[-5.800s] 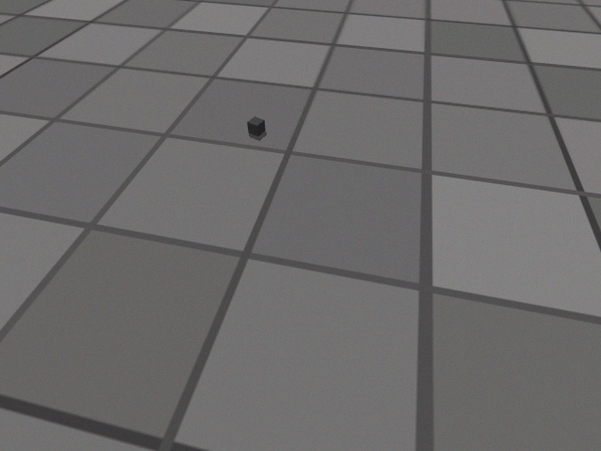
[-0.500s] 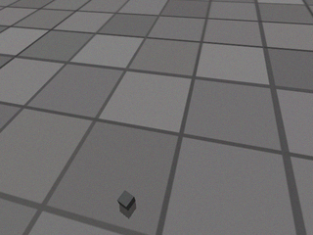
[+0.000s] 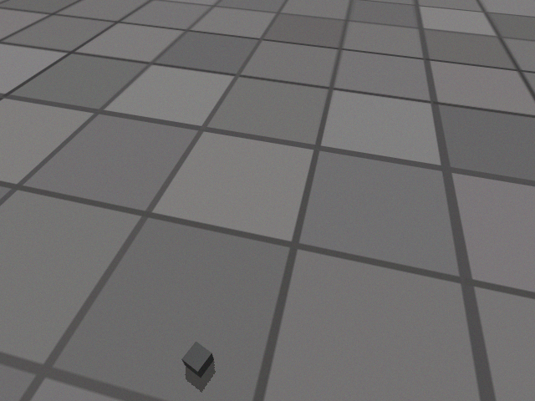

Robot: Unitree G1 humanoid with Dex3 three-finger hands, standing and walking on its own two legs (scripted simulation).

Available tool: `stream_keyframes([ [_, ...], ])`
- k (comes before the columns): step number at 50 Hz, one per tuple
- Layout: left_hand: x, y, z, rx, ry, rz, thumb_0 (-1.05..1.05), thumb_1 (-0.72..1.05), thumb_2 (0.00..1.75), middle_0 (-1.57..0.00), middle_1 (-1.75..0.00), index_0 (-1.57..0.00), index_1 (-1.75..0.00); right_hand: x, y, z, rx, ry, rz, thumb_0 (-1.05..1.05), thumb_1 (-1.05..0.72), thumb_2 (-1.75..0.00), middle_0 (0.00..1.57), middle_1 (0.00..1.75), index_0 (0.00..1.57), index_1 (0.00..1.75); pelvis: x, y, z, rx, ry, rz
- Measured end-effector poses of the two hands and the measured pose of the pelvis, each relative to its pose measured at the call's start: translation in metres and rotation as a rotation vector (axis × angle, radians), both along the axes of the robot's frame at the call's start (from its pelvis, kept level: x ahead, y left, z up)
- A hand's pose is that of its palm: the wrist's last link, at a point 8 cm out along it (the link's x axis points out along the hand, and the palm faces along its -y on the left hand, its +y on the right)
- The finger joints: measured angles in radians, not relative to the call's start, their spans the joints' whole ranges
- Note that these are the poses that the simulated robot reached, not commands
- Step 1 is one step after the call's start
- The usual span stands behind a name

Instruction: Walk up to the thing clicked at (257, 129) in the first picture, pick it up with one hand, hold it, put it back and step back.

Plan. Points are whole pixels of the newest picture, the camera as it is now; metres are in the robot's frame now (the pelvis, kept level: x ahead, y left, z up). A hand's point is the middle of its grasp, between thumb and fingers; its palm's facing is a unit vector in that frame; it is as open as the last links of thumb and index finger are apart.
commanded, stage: walk up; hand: left
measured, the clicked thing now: (198, 359) +0.43 +0.24 -0.74
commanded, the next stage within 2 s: stand in 0.86 s
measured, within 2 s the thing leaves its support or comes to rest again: neither
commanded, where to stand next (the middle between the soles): +0.04 -0.01 m, yaw +0 degrees
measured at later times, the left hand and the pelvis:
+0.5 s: hand out of the picture +0.08 +0.25 -0.16, palm faces +0.00 -0.94 -0.33, open 7.4 cm; pelvis +0.01 +0.00 +0.00, yaw +0 degrees
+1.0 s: hand out of the picture +0.10 +0.26 -0.15, palm faces -0.02 -0.94 -0.34, open 7.4 cm; pelvis +0.02 +0.01 +0.00, yaw +0 degrees
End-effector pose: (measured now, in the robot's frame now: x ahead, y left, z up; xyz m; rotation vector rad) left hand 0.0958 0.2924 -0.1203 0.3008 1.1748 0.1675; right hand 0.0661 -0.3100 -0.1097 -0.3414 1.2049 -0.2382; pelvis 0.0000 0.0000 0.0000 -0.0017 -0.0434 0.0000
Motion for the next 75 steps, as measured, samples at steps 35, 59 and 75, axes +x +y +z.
stream_keyframes([
  [35,-0.012,0.006,-0.001,0.005,0.057,0.039,0.01,0.9,0.9,-0.21,-0.3,-0.2,-0.3,0.021,0.018,-0.004,0.035,0.007,0.003,0.0,-0.91,-0.9,0.2,0.3,0.2,0.3,0.014,0.005,0.003,-0.001,0.001,0.003],
  [59,-0.004,0.008,0.005,0.029,0.051,0.017,0.01,0.9,0.9,-0.2,-0.3,-0.2,-0.3,0.026,0.021,-0.008,0.054,0.017,0.007,0.0,-0.91,-0.9,0.2,0.3,0.2,0.3,0.016,0.004,0.004,0.004,0.007,0.003],
  [75,-0.011,0.003,0.004,0.028,0.064,0.022,0.01,0.9,0.9,-0.21,-0.3,-0.2,-0.3,0.024,0.014,-0.007,0.05,0.025,0.009,0.0,-0.91,-0.9,0.2,0.3,0.2,0.3,0.017,0.0,0.004,0.004,0.006,0.004],
])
